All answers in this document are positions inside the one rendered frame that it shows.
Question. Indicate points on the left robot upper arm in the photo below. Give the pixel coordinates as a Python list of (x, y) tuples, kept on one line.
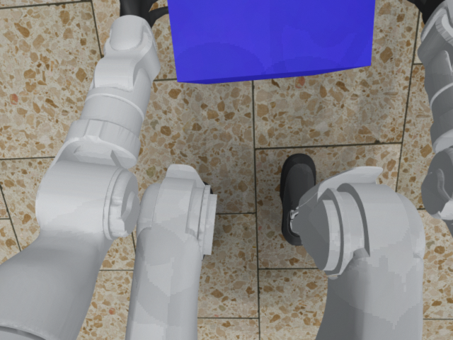
[(46, 289)]

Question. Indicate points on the robot right hand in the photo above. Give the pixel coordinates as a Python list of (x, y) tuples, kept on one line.
[(426, 7)]

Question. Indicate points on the carton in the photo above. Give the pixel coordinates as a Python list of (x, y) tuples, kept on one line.
[(220, 41)]

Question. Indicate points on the robot left thigh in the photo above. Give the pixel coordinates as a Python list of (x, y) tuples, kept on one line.
[(168, 262)]

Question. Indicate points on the right robot upper arm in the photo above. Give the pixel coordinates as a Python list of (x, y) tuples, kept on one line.
[(437, 187)]

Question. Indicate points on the robot left hand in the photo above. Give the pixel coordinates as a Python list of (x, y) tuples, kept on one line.
[(141, 8)]

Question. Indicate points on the left robot forearm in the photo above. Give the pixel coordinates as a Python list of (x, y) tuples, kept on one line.
[(108, 129)]

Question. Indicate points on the robot right thigh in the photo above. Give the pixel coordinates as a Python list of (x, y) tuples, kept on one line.
[(360, 232)]

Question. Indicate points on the robot thigh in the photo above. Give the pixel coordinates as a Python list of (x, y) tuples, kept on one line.
[(168, 262), (360, 232)]

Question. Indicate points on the right robot forearm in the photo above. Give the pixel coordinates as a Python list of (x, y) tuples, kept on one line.
[(436, 54)]

